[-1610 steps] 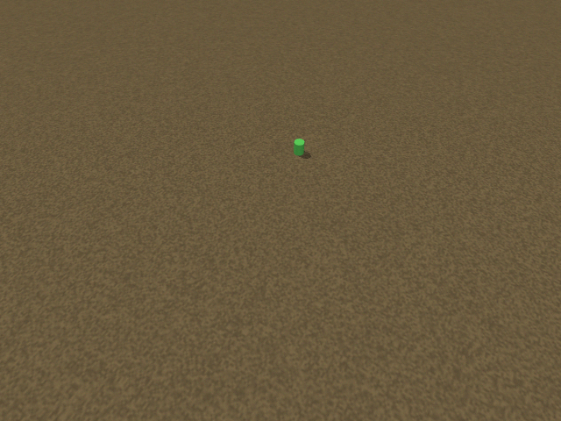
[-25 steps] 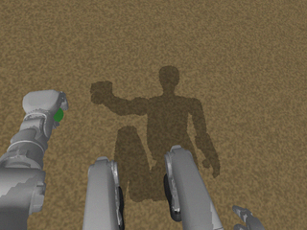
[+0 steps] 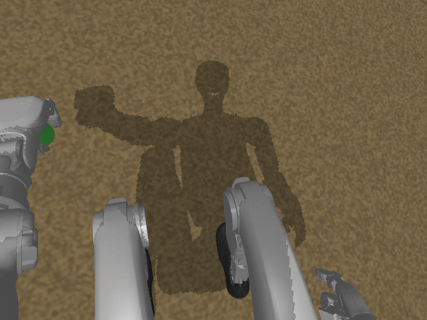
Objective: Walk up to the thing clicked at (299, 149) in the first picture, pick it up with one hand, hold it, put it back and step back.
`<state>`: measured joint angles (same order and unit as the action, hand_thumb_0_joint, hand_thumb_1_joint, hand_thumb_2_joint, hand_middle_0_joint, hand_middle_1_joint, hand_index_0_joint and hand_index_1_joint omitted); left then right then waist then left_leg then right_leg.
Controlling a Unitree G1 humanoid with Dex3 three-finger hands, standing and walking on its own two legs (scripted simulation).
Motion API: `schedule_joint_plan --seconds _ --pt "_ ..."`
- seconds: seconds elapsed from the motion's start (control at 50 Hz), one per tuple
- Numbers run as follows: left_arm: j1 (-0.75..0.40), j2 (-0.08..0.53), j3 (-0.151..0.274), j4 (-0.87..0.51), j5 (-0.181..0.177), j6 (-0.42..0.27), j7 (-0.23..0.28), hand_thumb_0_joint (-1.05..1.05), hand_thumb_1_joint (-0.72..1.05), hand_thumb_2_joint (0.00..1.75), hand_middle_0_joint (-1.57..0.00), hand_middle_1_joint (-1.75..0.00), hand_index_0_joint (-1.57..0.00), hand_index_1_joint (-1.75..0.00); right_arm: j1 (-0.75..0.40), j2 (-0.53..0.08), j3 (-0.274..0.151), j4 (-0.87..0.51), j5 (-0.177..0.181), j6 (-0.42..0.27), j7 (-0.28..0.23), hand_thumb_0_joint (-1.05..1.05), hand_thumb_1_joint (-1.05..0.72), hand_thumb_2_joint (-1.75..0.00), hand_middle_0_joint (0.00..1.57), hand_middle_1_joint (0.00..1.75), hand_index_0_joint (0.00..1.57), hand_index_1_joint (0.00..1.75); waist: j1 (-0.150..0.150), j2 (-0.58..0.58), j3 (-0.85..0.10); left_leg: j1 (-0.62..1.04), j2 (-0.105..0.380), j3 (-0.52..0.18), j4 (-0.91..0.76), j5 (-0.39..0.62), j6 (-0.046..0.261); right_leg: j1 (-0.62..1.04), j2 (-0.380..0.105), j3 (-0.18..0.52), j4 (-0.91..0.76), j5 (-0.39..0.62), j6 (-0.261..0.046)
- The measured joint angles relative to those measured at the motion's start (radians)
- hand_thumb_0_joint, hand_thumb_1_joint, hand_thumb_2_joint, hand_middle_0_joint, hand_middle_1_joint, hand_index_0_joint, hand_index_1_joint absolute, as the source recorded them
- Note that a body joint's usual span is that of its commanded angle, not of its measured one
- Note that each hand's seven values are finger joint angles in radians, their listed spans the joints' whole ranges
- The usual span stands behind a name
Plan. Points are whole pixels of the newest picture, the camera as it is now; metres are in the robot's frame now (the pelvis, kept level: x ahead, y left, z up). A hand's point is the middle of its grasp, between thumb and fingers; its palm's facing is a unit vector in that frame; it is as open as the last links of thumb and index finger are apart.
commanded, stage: crouch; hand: left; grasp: from above
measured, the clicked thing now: (33, 129) +0.48 +0.29 -0.17
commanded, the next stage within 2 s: lower in 0.56 s
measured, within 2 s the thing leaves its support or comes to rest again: neither
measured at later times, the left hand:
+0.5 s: hand (44, 137) +0.47 +0.28 -0.21, palm faces -0.46 -0.05 -0.89, open 7.1 cm
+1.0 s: hand (53, 142) +0.47 +0.28 -0.26, palm faces -0.48 -0.06 -0.88, open 7.1 cm
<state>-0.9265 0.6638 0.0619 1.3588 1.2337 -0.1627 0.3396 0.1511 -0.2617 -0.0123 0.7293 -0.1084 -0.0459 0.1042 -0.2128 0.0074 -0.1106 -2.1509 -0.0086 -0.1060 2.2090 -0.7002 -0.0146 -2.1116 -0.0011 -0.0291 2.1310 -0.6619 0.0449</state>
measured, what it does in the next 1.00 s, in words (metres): lowers itself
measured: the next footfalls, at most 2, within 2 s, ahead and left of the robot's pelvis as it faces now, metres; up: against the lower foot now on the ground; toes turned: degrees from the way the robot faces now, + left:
none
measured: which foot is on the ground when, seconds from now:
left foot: down 0.00-1.00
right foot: down 0.00-1.00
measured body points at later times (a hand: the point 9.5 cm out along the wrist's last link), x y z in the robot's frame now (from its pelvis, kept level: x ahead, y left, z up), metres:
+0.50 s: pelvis -0.01 +0.00 -0.05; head +0.23 +0.07 +0.33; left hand +0.49 +0.28 -0.16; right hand +0.03 -0.27 -0.15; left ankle +0.07 +0.12 -0.36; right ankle +0.10 -0.13 -0.36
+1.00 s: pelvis +0.00 +0.00 -0.07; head +0.25 +0.08 +0.29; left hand +0.49 +0.28 -0.21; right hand +0.03 -0.27 -0.16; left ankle +0.07 +0.12 -0.36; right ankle +0.10 -0.13 -0.36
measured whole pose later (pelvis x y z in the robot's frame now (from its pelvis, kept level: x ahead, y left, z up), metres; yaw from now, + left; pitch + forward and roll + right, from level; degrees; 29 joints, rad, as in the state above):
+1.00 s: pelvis +0.00 +0.00 -0.07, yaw -3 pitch +34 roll -9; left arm -1.04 0.83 0.09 1.57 1.31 -0.24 0.42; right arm 0.15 -0.28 0.11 0.71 -0.16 -0.06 0.14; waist -0.30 -0.04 0.00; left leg -2.33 -0.02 -0.16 2.45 -0.70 -0.01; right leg -2.27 0.01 -0.06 2.33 -0.65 0.06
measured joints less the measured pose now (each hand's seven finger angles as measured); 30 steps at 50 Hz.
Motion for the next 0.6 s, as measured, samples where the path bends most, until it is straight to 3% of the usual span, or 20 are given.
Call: schedule_joint_plan --seconds 0.6 --pt "-0.089 0.096 0.011 0.127 0.043 -0.034 0.03 -0.03 0.23 0.51 -0.67 -0.73 -0.91 -0.68 0.02 0.0 0.079 0.004 -0.021 0.007 0.026 0.0 -0.91 -0.9 0.2 0.3 0.2 0.3 -0.049 -0.016 0.058 -0.145 -0.009 -0.023 0.172 0.007 0.008 -0.127 0.01 -0.011 0.147 0.012 0.008"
